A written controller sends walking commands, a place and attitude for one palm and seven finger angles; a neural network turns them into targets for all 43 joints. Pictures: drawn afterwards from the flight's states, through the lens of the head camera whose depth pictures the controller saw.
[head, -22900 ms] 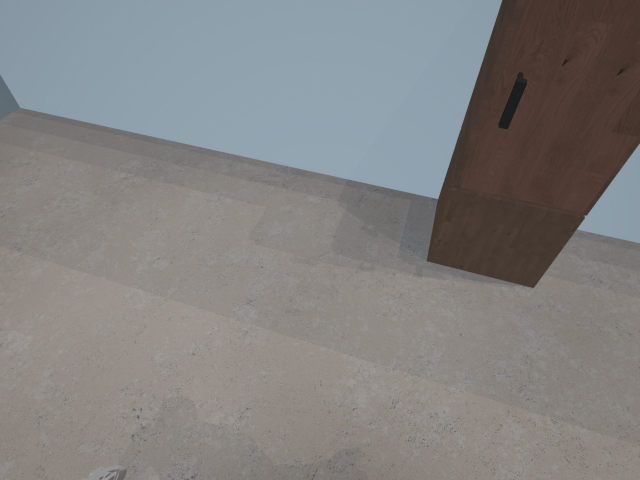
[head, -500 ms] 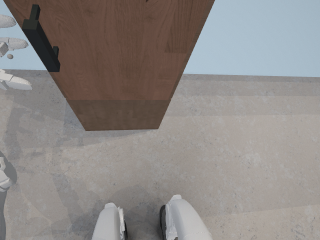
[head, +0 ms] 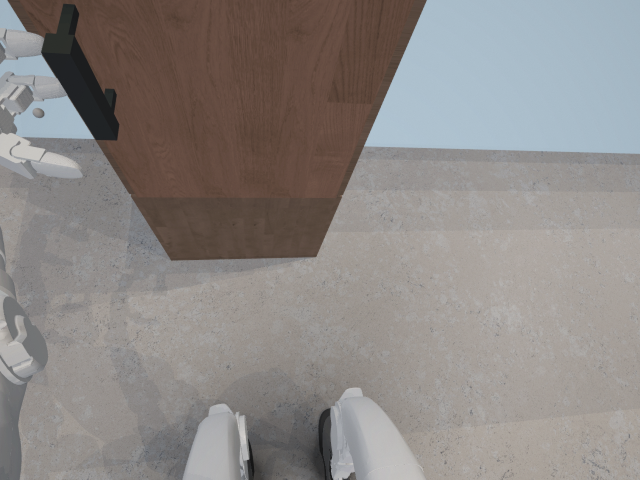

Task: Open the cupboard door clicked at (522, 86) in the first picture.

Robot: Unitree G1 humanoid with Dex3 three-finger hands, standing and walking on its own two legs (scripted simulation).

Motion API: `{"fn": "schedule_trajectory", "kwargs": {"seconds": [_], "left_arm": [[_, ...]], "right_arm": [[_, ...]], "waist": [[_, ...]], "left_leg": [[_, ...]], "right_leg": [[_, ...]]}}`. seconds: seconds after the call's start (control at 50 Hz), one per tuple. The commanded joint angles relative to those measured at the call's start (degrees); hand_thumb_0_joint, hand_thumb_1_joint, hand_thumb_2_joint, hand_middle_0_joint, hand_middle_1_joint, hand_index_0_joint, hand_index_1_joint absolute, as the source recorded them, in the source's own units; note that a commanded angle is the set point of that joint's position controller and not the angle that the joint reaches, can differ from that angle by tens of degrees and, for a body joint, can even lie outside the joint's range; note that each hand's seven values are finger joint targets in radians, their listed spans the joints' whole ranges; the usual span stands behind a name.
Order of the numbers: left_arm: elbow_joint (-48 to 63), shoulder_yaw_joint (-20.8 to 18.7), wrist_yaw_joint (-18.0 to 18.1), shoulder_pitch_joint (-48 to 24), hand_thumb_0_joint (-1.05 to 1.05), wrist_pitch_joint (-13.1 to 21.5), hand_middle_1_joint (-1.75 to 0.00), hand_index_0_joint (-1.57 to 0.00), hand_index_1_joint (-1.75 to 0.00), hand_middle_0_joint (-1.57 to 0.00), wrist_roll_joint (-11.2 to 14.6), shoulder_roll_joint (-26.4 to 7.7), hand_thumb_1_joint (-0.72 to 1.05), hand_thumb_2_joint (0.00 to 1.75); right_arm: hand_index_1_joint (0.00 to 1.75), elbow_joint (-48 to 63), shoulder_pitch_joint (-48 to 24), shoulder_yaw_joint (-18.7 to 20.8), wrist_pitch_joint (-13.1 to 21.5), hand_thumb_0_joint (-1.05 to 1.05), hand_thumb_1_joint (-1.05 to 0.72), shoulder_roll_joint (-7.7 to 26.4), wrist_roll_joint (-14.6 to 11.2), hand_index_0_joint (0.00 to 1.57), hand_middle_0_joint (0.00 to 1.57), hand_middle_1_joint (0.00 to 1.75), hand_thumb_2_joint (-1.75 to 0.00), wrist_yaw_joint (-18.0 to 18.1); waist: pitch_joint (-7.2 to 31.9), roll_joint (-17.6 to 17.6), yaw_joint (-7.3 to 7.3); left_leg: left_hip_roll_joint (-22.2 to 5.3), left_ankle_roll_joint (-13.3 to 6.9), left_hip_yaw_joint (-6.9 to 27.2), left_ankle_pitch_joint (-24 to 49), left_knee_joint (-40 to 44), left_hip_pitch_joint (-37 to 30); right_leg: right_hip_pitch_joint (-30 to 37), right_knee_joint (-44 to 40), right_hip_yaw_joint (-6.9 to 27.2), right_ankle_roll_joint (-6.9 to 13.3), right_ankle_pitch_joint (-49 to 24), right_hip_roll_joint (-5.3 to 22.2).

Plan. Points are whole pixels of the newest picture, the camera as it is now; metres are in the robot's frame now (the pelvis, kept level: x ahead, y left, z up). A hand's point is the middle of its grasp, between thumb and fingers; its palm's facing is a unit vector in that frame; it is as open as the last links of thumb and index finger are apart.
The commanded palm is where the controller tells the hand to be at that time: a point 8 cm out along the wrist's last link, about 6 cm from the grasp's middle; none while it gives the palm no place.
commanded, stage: slide the fingers in behind the handle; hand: left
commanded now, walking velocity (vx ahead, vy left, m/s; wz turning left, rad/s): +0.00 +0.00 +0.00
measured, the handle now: (89, 77) +0.55 +0.22 +0.07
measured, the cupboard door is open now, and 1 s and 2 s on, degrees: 0 0 0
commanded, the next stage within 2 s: close the thumb around the handle in 1.24 s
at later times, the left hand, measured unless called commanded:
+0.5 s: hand (71, 115) +0.51 +0.23 +0.07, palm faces -0.05 -1.00 -0.01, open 14.0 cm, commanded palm +0.49 +0.26 +0.07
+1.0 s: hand (95, 119) +0.50 +0.20 +0.07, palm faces -0.03 -1.00 -0.01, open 14.0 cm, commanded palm +0.48 +0.25 +0.07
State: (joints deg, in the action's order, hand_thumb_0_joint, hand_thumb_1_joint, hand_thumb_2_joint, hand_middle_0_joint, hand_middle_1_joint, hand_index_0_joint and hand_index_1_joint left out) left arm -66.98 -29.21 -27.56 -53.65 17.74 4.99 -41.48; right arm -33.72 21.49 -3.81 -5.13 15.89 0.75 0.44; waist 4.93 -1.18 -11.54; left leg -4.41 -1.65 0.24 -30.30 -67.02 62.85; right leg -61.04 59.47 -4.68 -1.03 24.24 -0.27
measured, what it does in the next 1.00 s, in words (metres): stands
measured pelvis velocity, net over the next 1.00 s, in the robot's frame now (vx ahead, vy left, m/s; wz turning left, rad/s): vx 0.00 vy -0.01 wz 0.01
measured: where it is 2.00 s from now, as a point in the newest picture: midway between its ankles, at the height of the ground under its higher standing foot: outside the picture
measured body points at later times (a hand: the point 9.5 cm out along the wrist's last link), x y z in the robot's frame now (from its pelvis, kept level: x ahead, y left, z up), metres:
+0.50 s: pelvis +0.00 +0.00 +0.00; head +0.15 +0.03 +0.43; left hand +0.50 +0.28 +0.07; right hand +0.02 -0.27 -0.10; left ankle +0.00 +0.09 -0.65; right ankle +0.03 -0.14 -0.65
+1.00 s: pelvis +0.00 -0.01 +0.01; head +0.14 +0.01 +0.43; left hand +0.50 +0.26 +0.08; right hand +0.02 -0.27 -0.10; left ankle +0.00 +0.09 -0.65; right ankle +0.03 -0.14 -0.65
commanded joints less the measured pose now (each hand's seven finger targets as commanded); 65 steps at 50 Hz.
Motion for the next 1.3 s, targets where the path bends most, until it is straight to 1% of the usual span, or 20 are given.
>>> {"fn": "schedule_trajectory", "kwargs": {"seconds": [0.0, 0.06, 0.18, 0.26, 0.3, 0.36, 0.42, 0.46, 0.52, 0.66, 0.68, 0.76, 0.82, 0.94, 1.0, 1.02, 1.14, 1.16, 1.24, 1.28], "left_arm": [[14.6, -1.5, 0.9, -24.6, 0.00, 4.8, -1.20, -0.30, -1.20, -0.30, 1.3, -17.2, -0.50, 0.30], [15.3, 0.6, 0.7, -22.7, 0.00, 5.0, -1.20, -0.30, -1.20, -0.30, 1.9, -13.3, -0.50, 0.30], [10.9, 1.3, 0.9, -22.0, 0.00, 4.6, -1.20, -0.30, -1.20, -0.30, 2.8, -11.4, -0.50, 0.30], [11.8, -0.1, 2.3, -20.7, 0.00, 5.3, -1.20, -0.30, -1.20, -0.30, 1.7, -13.2, -0.50, 0.30], [14.3, 1.4, 2.5, -22.9, 0.00, 6.2, -1.20, -0.30, -1.20, -0.30, 1.9, -11.1, -0.50, 0.30], [13.2, 2.3, 2.6, -21.7, 0.00, 5.9, -1.20, -0.30, -1.20, -0.30, 2.4, -9.1, -0.50, 0.30], [14.6, 2.4, 3.2, -21.1, 0.00, 6.0, -1.20, -0.30, -1.20, -0.30, 2.8, -7.9, -0.50, 0.30], [14.0, 1.8, 4.1, -20.4, 0.00, 5.8, -1.20, -0.30, -1.20, -0.30, 2.6, -8.4, -0.50, 0.30], [14.2, 0.5, 5.3, -21.4, 0.00, 6.4, -1.20, -0.30, -1.20, -0.30, 2.0, -10.0, -0.50, 0.30], [14.4, 2.3, 6.4, -21.1, 0.00, 7.1, -1.20, -0.30, -1.20, -0.30, 1.8, -7.0, -0.50, 0.30], [15.0, 2.8, 6.3, -21.3, 0.00, 7.4, -1.20, -0.30, -1.20, -0.30, 2.1, -6.2, -0.50, 0.30], [13.1, 2.2, 6.6, -19.0, 0.00, 6.6, -1.20, -0.30, -1.20, -0.30, 2.2, -6.1, -0.50, 0.30], [16.0, 2.9, 6.9, -19.0, 0.00, 7.5, -1.20, -0.30, -1.20, -0.30, 2.1, -4.9, -0.50, 0.30], [14.6, 2.6, 7.3, -19.4, 0.00, 7.8, -1.20, -0.30, -1.20, -0.30, 2.2, -5.3, -0.50, 0.30], [15.1, 2.4, 7.3, -20.0, 0.00, 8.2, -1.20, -0.30, -1.20, -0.30, 1.9, -6.0, -0.50, 0.30], [14.3, 4.9, 7.1, -20.8, 0.00, 8.2, -1.20, -0.30, -1.20, -0.30, 2.0, -3.0, -0.50, 0.30], [11.6, 3.6, 7.3, -22.8, 0.00, 7.9, -1.20, -0.30, -1.20, -0.30, 1.9, -4.8, -0.50, 0.30], [11.1, 3.3, 7.3, -22.6, 0.00, 7.7, -1.20, -0.30, -1.20, -0.30, 1.8, -5.4, -0.50, 0.30], [14.9, 3.3, 7.0, -22.2, 0.00, 8.5, -1.20, -0.30, -1.20, -0.30, 1.8, -5.2, -0.50, 0.30], [12.8, 1.8, 7.0, -19.6, 0.00, 8.0, -1.20, -0.30, -1.20, -0.30, 2.1, -6.4, -0.50, 0.30]], "right_arm": [[0.30, 1.6, 11.5, 4.3, 0.8, 0.00, -0.90, 11.9, 0.0, 0.20, 0.20, 0.30, -0.90, 0.8], [0.30, 1.6, 11.1, 4.5, 1.1, 0.00, -0.90, 11.5, 0.0, 0.20, 0.20, 0.30, -0.90, 0.6], [0.30, 1.2, 10.8, 4.3, 1.2, 0.00, -0.90, 11.4, -0.2, 0.20, 0.20, 0.30, -0.90, 0.9], [0.30, 1.8, 10.8, 4.4, 1.2, 0.00, -0.90, 11.2, 0.0, 0.20, 0.20, 0.30, -0.90, 0.7], [0.30, 1.6, 10.9, 4.6, 1.4, 0.00, -0.90, 11.0, 0.1, 0.20, 0.20, 0.30, -0.90, 0.5], [0.30, 1.7, 10.5, 4.7, 1.3, 0.00, -0.90, 11.0, -0.1, 0.20, 0.20, 0.30, -0.90, 0.5], [0.30, 1.8, 10.5, 4.9, 1.3, 0.00, -0.90, 10.8, 0.0, 0.20, 0.20, 0.30, -0.90, 0.3], [0.30, 1.8, 10.2, 4.8, 1.3, 0.00, -0.90, 10.8, -0.1, 0.20, 0.20, 0.30, -0.90, 0.3], [0.30, 1.8, 10.3, 4.9, 1.4, 0.00, -0.90, 10.8, 0.0, 0.20, 0.20, 0.30, -0.90, 0.4], [0.30, 1.7, 10.0, 5.1, 1.7, 0.00, -0.90, 10.4, 0.0, 0.20, 0.20, 0.30, -0.90, 0.3], [0.30, 2.0, 10.0, 4.9, 1.9, 0.00, -0.90, 10.3, 0.1, 0.20, 0.20, 0.30, -0.90, 0.3], [0.30, 2.1, 9.7, 4.9, 1.8, 0.00, -0.90, 10.2, -0.2, 0.20, 0.20, 0.30, -0.90, 0.1], [0.30, 2.4, 9.6, 5.2, 1.9, 0.00, -0.90, 9.9, -0.1, 0.20, 0.20, 0.30, -0.90, 0.0], [0.30, 1.8, 9.4, 5.1, 2.1, 0.00, -0.90, 10.0, -0.2, 0.20, 0.20, 0.30, -0.90, 0.3], [0.30, 1.7, 9.6, 5.2, 2.2, 0.00, -0.90, 10.2, -0.2, 0.20, 0.20, 0.30, -0.90, 0.4], [0.30, 1.7, 9.1, 5.0, 2.3, 0.00, -0.90, 9.8, -0.3, 0.20, 0.20, 0.30, -0.90, 0.3], [0.30, 0.9, 9.4, 4.9, 2.9, 0.00, -0.90, 10.2, -0.2, 0.20, 0.20, 0.30, -0.90, 0.6], [0.30, 1.1, 9.5, 4.8, 2.9, 0.00, -0.90, 10.4, -0.2, 0.20, 0.20, 0.30, -0.90, 0.6], [0.30, 1.6, 9.5, 5.1, 3.0, 0.00, -0.90, 10.1, 0.0, 0.20, 0.20, 0.30, -0.90, 0.4], [0.30, 1.8, 9.9, 5.1, 2.8, 0.00, -0.90, 10.4, -0.1, 0.20, 0.20, 0.30, -0.90, 0.4]], "waist": [[31.8, -13.9, -0.12], [32.1, -13.7, -0.21], [27.2, -10.7, -0.74], [29.0, -9.8, 0.42], [30.6, -12.5, 0.12], [29.7, -9.8, -0.19], [31.3, -11.7, 0.42], [29.4, -8.9, 0.43], [29.6, -9.5, 0.83], [30.1, -8.0, 0.50], [30.7, -10.3, 0.82], [28.5, -6.5, 0.85], [31.6, -8.9, 1.65], [28.4, -6.1, 1.18], [29.4, -8.0, 1.31], [28.3, -8.0, 0.49], [27.5, -7.9, 0.21], [27.6, -5.9, 0.10], [32.6, -9.9, 1.19], [31.1, -7.0, 1.30]], "left_leg": [[1.5, 0.7, 4.7, 30.6, 8.2, -29.5], [1.7, 0.7, 4.3, 30.6, 8.4, -30.2], [2.0, 0.1, 3.6, 26.9, 8.7, -25.9], [2.2, 0.2, 3.5, 27.4, 8.9, -25.0], [1.9, 0.6, 3.8, 29.7, 8.6, -28.4], [2.1, 0.4, 3.6, 27.8, 8.9, -26.7], [2.1, 0.7, 3.7, 30.2, 8.9, -29.5], [2.2, 0.5, 3.5, 28.0, 9.4, -26.7], [2.3, 0.5, 3.3, 27.0, 9.4, -26.0], [2.4, 0.4, 2.9, 26.9, 9.3, -25.6], [2.5, 0.5, 3.0, 28.3, 9.2, -26.7], [2.8, 0.1, 2.0, 24.7, 9.5, -22.4], [2.8, 0.4, 2.2, 26.7, 9.6, -25.4], [2.8, 0.2, 2.0, 24.5, 9.9, -22.9], [2.8, 0.3, 2.2, 25.6, 9.8, -25.0], [2.9, 0.3, 2.2, 24.6, 9.7, -24.8], [2.9, 0.2, 2.4, 22.5, 9.2, -22.8], [2.9, 0.1, 2.4, 21.6, 9.1, -21.5], [2.9, 0.4, 2.6, 26.5, 8.7, -25.7], [2.8, 0.3, 2.7, 26.4, 8.8, -24.3]], "right_leg": [[10.2, -5.0, 1.1, 2.5, -15.5, -3.0], [11.1, -5.6, 1.2, 2.4, -16.2, -3.0], [11.4, -6.0, 1.4, 2.5, -15.3, -3.0], [13.6, -5.5, 1.6, 2.4, -16.2, -2.7], [11.8, -5.2, 1.4, 2.5, -16.7, -2.8], [13.1, -5.5, 1.6, 2.3, -16.4, -2.7], [12.5, -5.5, 1.4, 2.4, -17.1, -2.8], [13.7, -5.8, 1.5, 2.3, -16.6, -2.7], [14.4, -5.5, 1.7, 2.3, -16.6, -2.6], [15.4, -5.4, 2.0, 2.2, -17.6, -2.5], [14.9, -5.0, 1.9, 2.5, -18.1, -2.6], [17.5, -5.8, 2.5, 2.0, -18.0, -2.4], [17.6, -5.4, 2.4, 2.3, -18.8, -2.4], [18.0, -5.8, 2.6, 2.1, -18.1, -2.3], [16.7, -5.6, 2.5, 2.3, -17.8, -2.3], [15.7, -5.8, 2.5, 2.2, -17.1, -2.3], [14.7, -5.6, 2.6, 2.2, -15.2, -2.2], [15.6, -5.6, 2.8, 2.1, -15.0, -2.2], [16.0, -4.7, 2.6, 2.3, -18.0, -2.2], [16.6, -4.7, 2.4, 2.4, -18.2, -2.5]]}}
